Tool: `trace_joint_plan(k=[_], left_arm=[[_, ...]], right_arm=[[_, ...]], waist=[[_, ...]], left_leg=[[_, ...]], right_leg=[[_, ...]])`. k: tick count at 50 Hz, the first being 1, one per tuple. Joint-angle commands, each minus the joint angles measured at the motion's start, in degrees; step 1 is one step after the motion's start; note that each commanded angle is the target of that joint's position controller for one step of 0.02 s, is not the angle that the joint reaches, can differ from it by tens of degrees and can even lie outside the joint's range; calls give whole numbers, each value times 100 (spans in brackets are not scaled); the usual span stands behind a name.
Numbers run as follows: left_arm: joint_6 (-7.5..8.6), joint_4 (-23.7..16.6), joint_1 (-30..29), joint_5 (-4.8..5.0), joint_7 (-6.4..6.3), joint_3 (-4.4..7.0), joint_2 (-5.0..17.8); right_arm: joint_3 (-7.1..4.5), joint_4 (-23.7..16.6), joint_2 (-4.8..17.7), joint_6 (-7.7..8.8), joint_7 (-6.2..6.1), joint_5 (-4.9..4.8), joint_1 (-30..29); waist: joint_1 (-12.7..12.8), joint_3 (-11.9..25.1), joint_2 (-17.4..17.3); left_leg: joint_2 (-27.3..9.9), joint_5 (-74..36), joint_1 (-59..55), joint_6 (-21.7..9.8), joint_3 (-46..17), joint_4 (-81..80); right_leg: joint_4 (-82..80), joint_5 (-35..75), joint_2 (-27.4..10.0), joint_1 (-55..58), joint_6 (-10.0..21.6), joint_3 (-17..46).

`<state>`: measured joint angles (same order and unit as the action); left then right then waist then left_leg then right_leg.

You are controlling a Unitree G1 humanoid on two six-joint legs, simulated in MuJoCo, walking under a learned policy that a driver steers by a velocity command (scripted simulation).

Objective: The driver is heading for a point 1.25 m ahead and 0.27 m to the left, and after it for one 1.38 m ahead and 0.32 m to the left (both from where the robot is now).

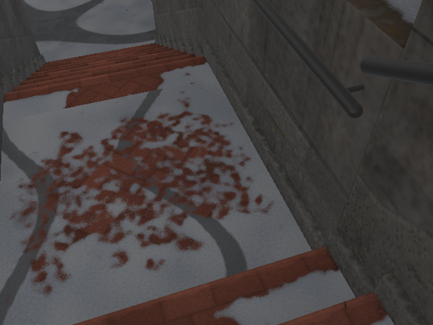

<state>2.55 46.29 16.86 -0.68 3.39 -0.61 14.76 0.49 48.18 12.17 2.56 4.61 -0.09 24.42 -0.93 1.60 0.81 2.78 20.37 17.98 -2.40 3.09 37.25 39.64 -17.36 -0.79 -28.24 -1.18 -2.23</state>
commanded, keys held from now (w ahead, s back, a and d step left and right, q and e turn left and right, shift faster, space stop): shift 0.86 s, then w+shift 0.14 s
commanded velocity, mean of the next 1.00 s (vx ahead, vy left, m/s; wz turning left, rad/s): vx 0.04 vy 0.00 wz -0.02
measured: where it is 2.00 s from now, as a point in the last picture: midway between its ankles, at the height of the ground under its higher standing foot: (253, 324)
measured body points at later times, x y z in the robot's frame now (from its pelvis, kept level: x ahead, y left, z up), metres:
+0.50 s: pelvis +0.02 +0.01 +0.02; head +0.02 +0.01 +0.47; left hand +0.07 +0.23 -0.14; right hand +0.07 -0.21 -0.13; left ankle -0.01 +0.09 -0.72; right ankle +0.09 -0.09 -0.72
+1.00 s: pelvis +0.06 +0.00 +0.02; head +0.05 +0.00 +0.47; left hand +0.10 +0.24 -0.14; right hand +0.02 -0.22 -0.14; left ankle -0.01 +0.09 -0.72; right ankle +0.10 -0.09 -0.70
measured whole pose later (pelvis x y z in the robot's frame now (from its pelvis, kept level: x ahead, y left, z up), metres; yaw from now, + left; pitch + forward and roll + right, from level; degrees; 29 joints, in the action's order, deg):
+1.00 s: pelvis +0.06 +0.00 +0.02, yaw +0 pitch -1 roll -1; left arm -2.5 64.1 12.9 -0.9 0.1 2.2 10.2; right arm -1.4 59.7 8.9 0.4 -1.0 1.3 24.2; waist -1.9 1.2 -0.5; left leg 1.5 20.0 2.1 -4.3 1.7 22.6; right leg 37.6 -18.8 0.7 -19.4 2.6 -3.6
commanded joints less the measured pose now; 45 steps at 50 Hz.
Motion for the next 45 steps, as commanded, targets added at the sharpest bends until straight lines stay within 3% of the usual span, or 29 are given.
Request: trace_joint_plan(k=[1, 2, 3, 4, 5, 6, 7, 9, 11, 17, 22, 28, 29, 30, 31, 32, 33, 34, 35, 36, 38, 43, 44, 45], left_arm=[[-16, -262, 99, -146, 200, 124, 314], [-18, -199, 139, -185, 248, 138, 380], [32, -174, 134, -159, 312, 116, 385], [51, -121, 180, -94, 321, 165, 525], [-157, -107, -249, 38, -20, 58, -16], [-210, -105, -13, 50, -156, -33, -123], [-256, -42, -70, 23, -249, -8, 48], [-329, -28, -288, -1, -305, 13, 129], [-377, 66, -276, 13, -319, 15, 114], [-373, 403, -308, 16, -325, 64, 110], [-385, 777, -321, 4, -316, 73, -5], [-410, 1205, -287, 23, -360, 109, 1], [-274, 1218, -107, -273, 62, 150, 113], [-184, 1270, -213, -262, 231, 248, 319], [-143, 1328, -126, -180, 287, 275, 284], [-116, 1370, -94, -164, 291, 285, 204], [-96, 1388, -141, -161, 278, 294, 169], [-266, 1332, -349, -4, -129, 206, -97], [-306, 1444, -313, 92, -319, 157, -248], [-326, 1524, -279, 96, -417, 157, -189], [-343, 1630, -293, 61, -472, 175, -80], [-413, 1911, -199, 44, -458, 154, -109], [-429, 1926, -201, 47, -452, 170, -85], [-457, 1849, -288, 60, -450, 255, 62]], right_arm=[[-43, -478, 606, 353, 130, -274, -839], [-37, -357, 662, 413, 169, -256, -696], [-76, -308, 759, 432, 166, -231, -615], [-98, -213, 768, 406, 190, -182, -513], [71, -245, 237, 102, -127, 164, -516], [88, -228, 289, -47, -228, 154, -456], [91, -218, 243, -140, -264, 84, -226], [90, -171, 301, -281, -318, 85, -182], [109, -84, 219, -347, -350, 93, -149], [68, 93, 253, -318, -397, 90, -351], [34, 239, 201, -274, -438, 103, -437], [-13, 502, 197, -266, -482, 108, -329], [-193, 567, 564, -148, 1, 54, -286], [-256, 624, 583, -66, 202, 98, -235], [-298, 770, 524, 7, 256, 101, -82], [-303, 846, 386, 57, 256, 107, -56], [-300, 879, 271, 96, 234, 108, -111], [-74, 762, -237, -91, -202, 272, -236], [-47, 817, -245, -138, -399, 206, -253], [-62, 844, -93, -161, -503, 155, -225], [-75, 858, 110, -174, -579, 145, -273], [6, 1125, -54, -202, -586, 158, -5], [-29, 1196, 12, -204, -576, 167, 156], [-179, 1180, 375, -230, -560, 163, 232]], waist=[[438, -504, -271], [450, -571, -335], [426, -480, -301], [362, -456, -336], [275, -264, -96], [335, -36, -205], [144, -40, -11], [74, -299, -36], [60, -511, -116], [98, -696, -233], [140, -480, -150], [142, -544, -75], [173, -923, -256], [110, -926, -12], [97, -774, 10], [105, -718, -29], [116, -682, -34], [116, -354, 96], [155, -275, 36], [149, -303, 12], [149, -260, -43], [119, -591, -161], [53, -454, -222], [-48, -557, -530]], left_leg=[[-932, 2016, 1169, -300, -1845, -2190], [-851, 2008, 1371, -25, -1672, -2258], [-749, 1793, 1362, 82, -1473, -2219], [-664, 1533, 1056, 50, -1316, -2160], [-1052, -932, 752, -37, -1246, -1879], [-959, -1754, 335, -43, -1006, -1482], [-907, -1810, 18, -37, -933, -1415], [-872, -1463, -182, -81, -901, -1384], [-871, -968, -153, -114, -904, -1499], [-892, -724, -116, -128, -908, -1670], [-902, -732, -294, -147, -847, -1675], [-902, -790, -353, -154, -808, -1755], [-184, 503, -131, -84, -336, -1880], [-144, 530, -113, -67, -320, -1928], [-138, 412, -227, -89, -308, -1924], [-138, 272, -288, -112, -287, -1920], [-147, 71, -305, -113, -284, -1882], [-938, -925, -575, -220, -790, -1813], [-961, -1369, -610, -176, -813, -1769], [-951, -1495, -659, -153, -792, -1759], [-948, -1557, -732, -152, -823, -1772], [-944, -1232, -672, -117, -792, -1907], [-847, -186, -781, -175, -802, -2008], [-833, 1405, -808, -402, -1053, -2128]], right_leg=[[-520, 42, -192, 854, -317, 317], [-568, 142, -112, 1201, -191, 294], [-643, 174, -83, 1452, -38, 282], [-815, 57, -60, 1371, 71, 214], [-862, 1175, -250, 1859, 217, 460], [-949, 1295, -289, 1899, 255, 497], [-1014, 1310, -394, 1733, 318, 622], [-1179, 1136, -382, 1445, 337, 662], [-1339, 910, -386, 1396, 284, 693], [-1464, 1030, -423, 1512, 272, 766], [-1616, 1077, -426, 1780, 279, 800], [-1733, 1170, -445, 1860, 317, 824], [-2140, -67, -146, 1441, 306, 438], [-2102, -322, -30, 1455, 271, 325], [-2064, -280, -4, 1491, 276, 300], [-2026, -182, -20, 1549, 286, 266], [-1957, -20, -17, 1547, 295, 230], [-1689, 954, -393, 1830, 355, 704], [-1765, 1371, -471, 1955, 356, 781], [-1773, 1491, -484, 1997, 360, 810], [-1818, 1488, -495, 2068, 354, 805], [-1929, 1298, -493, 1945, 311, 803], [-1804, 500, -306, 1884, 356, 666], [-1253, -766, 92, 1457, 474, 283]])
Velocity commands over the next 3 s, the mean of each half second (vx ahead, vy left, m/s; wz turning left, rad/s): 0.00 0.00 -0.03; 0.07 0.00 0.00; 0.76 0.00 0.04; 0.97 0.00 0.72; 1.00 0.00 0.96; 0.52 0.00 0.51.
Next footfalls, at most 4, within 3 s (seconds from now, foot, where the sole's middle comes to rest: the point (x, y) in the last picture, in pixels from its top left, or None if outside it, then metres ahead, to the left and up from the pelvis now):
1.20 right None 0.22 -0.15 -0.76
1.60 left None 0.44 -0.03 -0.91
1.94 right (267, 281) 0.82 -0.18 -1.06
2.26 left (207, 249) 1.06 0.07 -1.21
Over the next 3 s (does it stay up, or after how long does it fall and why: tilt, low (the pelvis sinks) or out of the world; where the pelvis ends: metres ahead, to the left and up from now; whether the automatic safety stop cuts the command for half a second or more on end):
stays up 1.45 0.36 -0.46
